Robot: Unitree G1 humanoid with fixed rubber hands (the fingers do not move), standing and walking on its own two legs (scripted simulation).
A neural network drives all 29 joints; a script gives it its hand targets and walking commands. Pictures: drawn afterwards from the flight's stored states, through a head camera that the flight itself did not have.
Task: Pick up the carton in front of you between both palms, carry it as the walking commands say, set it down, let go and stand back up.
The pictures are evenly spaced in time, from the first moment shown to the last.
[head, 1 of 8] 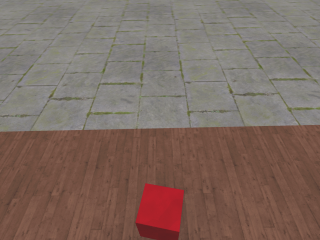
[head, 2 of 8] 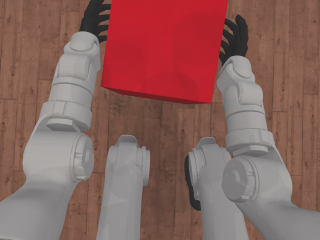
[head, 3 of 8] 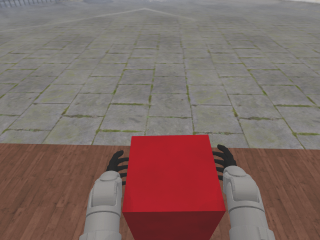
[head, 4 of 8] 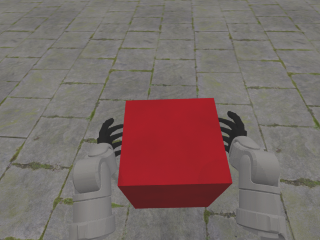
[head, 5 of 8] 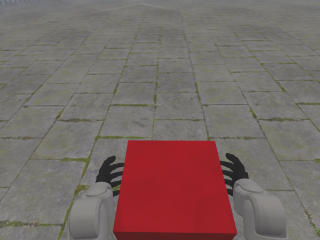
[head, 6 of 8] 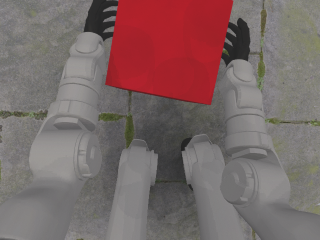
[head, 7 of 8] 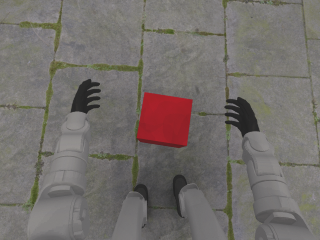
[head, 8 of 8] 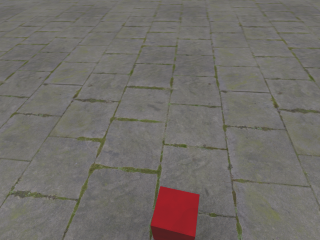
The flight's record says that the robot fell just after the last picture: no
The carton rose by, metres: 0.68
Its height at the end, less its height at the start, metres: -0.11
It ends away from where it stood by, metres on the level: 2.21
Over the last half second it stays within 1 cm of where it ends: yes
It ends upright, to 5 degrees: yes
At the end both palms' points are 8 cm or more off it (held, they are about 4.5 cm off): yes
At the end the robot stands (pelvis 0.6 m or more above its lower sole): yes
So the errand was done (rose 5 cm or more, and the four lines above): yes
